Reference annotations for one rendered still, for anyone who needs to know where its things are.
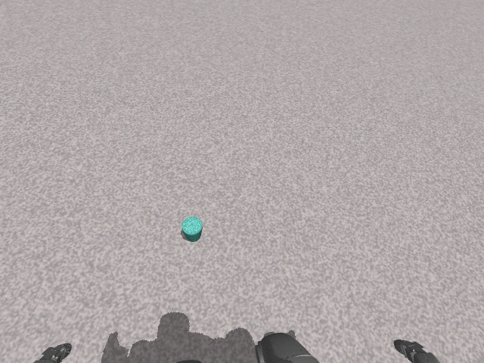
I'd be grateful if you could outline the cup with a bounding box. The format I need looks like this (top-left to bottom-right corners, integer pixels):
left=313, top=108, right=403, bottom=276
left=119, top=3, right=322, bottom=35
left=181, top=216, right=203, bottom=242

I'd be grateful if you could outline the left robot hand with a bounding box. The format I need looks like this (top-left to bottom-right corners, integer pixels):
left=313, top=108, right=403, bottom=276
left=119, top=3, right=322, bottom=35
left=33, top=343, right=72, bottom=363

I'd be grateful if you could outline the right robot hand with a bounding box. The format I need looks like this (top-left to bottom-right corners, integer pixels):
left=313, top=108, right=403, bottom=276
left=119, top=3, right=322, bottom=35
left=394, top=340, right=440, bottom=363

